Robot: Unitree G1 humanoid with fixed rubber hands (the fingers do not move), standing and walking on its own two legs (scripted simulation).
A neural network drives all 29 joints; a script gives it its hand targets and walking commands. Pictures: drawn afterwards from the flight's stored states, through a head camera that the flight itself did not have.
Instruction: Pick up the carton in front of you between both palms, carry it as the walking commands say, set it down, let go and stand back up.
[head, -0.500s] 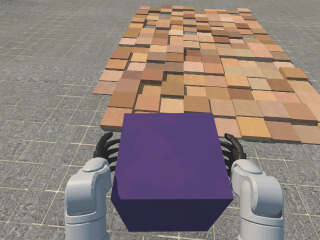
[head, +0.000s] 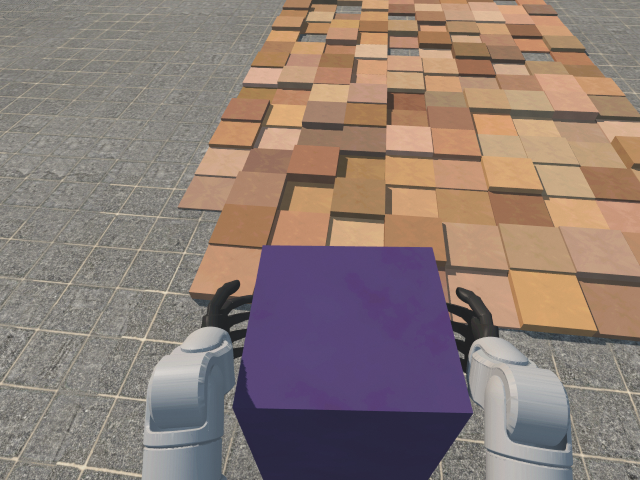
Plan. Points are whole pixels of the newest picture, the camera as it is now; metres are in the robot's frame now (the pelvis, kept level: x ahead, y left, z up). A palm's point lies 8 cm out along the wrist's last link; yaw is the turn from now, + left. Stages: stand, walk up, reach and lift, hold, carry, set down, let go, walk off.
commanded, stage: carry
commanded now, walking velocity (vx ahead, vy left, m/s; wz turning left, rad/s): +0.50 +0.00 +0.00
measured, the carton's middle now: (345, 369) +0.27 +0.00 -0.01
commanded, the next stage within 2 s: none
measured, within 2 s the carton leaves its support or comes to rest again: neither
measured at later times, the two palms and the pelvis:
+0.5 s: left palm (247, 147) +0.62 +0.17 +0.09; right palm (422, 154) +0.60 -0.13 +0.09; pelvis +0.35 +0.04 +0.01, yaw -4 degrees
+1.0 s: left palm (289, 32) +1.02 +0.13 +0.13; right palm (418, 33) +1.02 -0.17 +0.13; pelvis +0.66 -0.02 +0.01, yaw -1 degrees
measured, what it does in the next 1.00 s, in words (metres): walks ahead: left foot, then right foot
